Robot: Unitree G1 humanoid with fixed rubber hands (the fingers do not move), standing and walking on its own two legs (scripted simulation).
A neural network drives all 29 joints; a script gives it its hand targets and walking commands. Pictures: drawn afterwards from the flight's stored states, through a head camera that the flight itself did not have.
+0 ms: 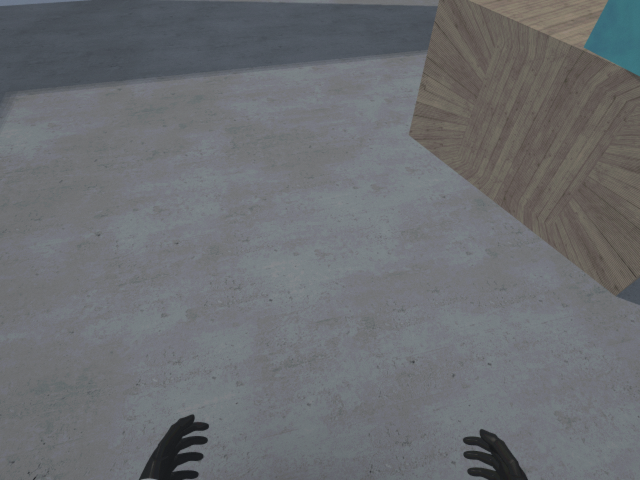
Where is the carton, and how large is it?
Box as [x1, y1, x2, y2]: [583, 0, 639, 75]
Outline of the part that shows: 608,0 583,47 639,75 639,0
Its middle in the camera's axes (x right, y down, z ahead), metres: +0.98 -0.67 +1.10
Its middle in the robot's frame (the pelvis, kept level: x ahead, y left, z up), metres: +1.29 -0.95 +0.06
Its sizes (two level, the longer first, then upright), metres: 0.210 0.200 0.250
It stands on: a pedestal, 0.69 m high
